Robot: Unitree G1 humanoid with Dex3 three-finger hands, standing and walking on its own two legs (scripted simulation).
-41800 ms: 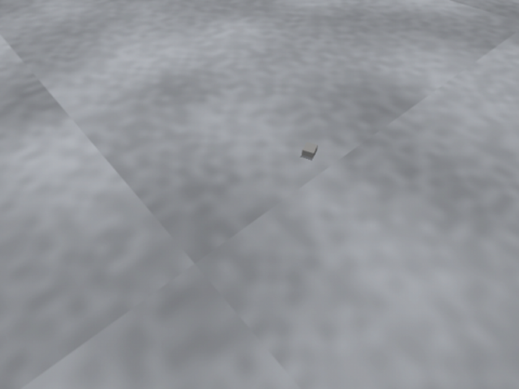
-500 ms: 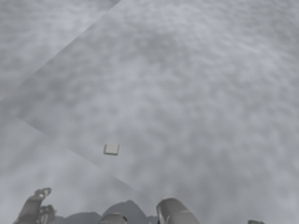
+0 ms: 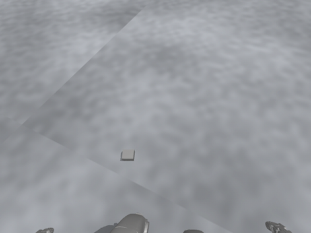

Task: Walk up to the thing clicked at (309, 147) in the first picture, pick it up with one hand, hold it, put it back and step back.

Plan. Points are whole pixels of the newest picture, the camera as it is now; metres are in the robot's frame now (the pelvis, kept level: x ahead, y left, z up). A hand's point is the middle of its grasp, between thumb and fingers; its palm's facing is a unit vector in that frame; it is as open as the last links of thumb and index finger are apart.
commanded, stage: step back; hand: left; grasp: from above
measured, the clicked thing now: (128, 155) +0.64 +0.23 -0.75
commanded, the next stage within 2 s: none
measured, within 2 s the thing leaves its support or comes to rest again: neither
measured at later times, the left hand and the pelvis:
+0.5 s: hand out of the picture -0.08 +0.28 -0.16, palm faces +0.04 -0.93 -0.37, open 7.4 cm; pelvis -0.16 +0.00 +0.00, yaw +2 degrees
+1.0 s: hand out of the picture -0.22 +0.26 -0.15, palm faces +0.06 -0.91 -0.42, open 7.4 cm; pelvis -0.34 -0.03 -0.02, yaw +5 degrees
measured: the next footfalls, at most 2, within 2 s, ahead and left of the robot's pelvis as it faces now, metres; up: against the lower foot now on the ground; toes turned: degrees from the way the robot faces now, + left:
left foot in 0.22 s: -0.06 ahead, +0.13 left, +0.00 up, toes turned +2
right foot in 0.60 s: -0.19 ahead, -0.15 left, +0.00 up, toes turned +3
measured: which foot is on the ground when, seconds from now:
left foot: up 0.00-0.20, down 0.22-0.64, up 0.66-0.94, down 0.96-1.00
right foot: down 0.00-0.24, up 0.26-0.58, down 0.60-1.00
